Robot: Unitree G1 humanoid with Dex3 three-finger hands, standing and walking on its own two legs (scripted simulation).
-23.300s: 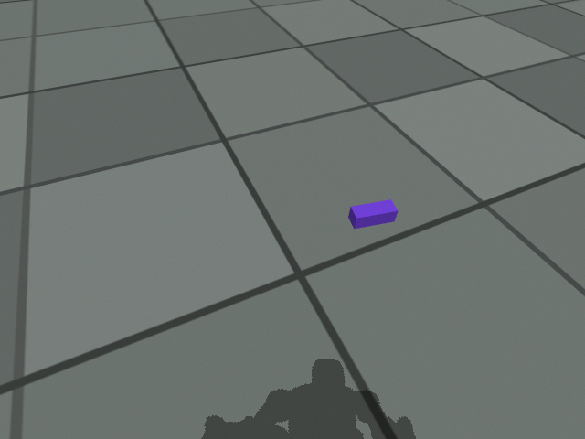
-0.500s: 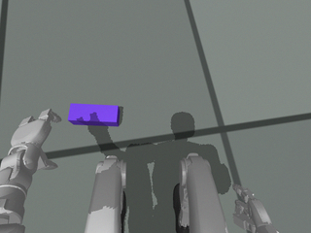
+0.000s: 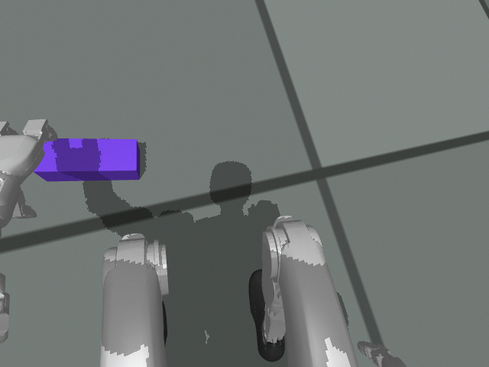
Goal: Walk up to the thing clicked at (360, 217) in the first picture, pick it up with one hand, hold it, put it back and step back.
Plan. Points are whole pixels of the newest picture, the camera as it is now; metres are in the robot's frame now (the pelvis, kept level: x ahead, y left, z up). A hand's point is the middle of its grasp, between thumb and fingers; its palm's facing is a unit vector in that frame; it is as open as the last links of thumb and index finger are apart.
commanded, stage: rise first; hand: left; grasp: from above
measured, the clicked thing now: (91, 160) +0.53 +0.26 -0.33
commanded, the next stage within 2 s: none
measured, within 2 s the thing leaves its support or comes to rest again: neither
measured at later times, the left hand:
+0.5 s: hand (40, 169) +0.46 +0.31 -0.19, palm faces -0.46 -0.02 -0.89, open 14.2 cm
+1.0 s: hand (49, 166) +0.48 +0.30 -0.21, palm faces -0.47 -0.03 -0.88, open 14.2 cm
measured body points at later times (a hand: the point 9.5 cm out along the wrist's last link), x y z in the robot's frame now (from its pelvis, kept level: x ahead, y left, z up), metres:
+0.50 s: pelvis +0.01 +0.01 -0.03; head +0.24 +0.08 +0.34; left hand +0.48 +0.31 -0.14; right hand +0.06 -0.27 -0.13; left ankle +0.08 +0.12 -0.33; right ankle +0.12 -0.15 -0.33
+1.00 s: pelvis +0.01 +0.00 -0.04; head +0.26 +0.08 +0.33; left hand +0.50 +0.30 -0.16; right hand +0.05 -0.27 -0.13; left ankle +0.08 +0.12 -0.33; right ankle +0.12 -0.15 -0.33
